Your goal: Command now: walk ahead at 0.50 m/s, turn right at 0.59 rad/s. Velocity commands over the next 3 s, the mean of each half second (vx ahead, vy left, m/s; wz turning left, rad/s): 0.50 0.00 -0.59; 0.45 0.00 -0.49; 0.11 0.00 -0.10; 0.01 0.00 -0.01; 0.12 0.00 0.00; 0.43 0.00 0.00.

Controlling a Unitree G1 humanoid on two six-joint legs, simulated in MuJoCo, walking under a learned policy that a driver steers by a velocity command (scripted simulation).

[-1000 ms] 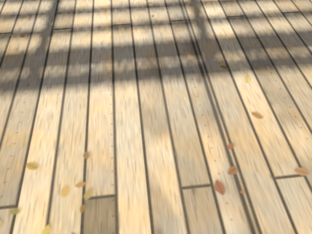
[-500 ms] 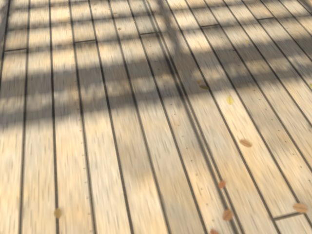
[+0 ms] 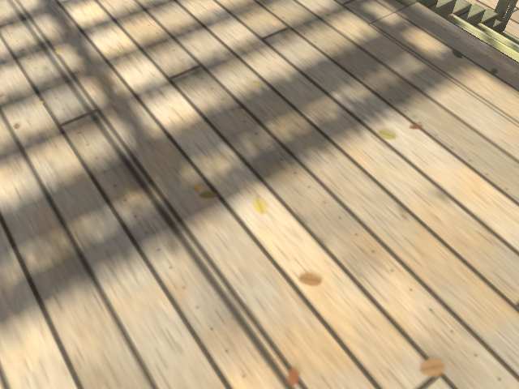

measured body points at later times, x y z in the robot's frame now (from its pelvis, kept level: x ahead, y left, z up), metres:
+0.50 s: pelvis +0.29 +0.01 +0.00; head +0.33 +0.01 +0.44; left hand +0.34 +0.30 -0.13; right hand +0.45 -0.27 -0.08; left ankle +0.43 +0.08 -0.72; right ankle +0.07 -0.03 -0.68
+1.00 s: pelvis +0.52 -0.10 +0.00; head +0.55 -0.14 +0.45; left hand +0.82 -0.04 -0.09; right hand +0.35 -0.30 -0.14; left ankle +0.44 +0.08 -0.70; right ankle +0.56 -0.22 -0.72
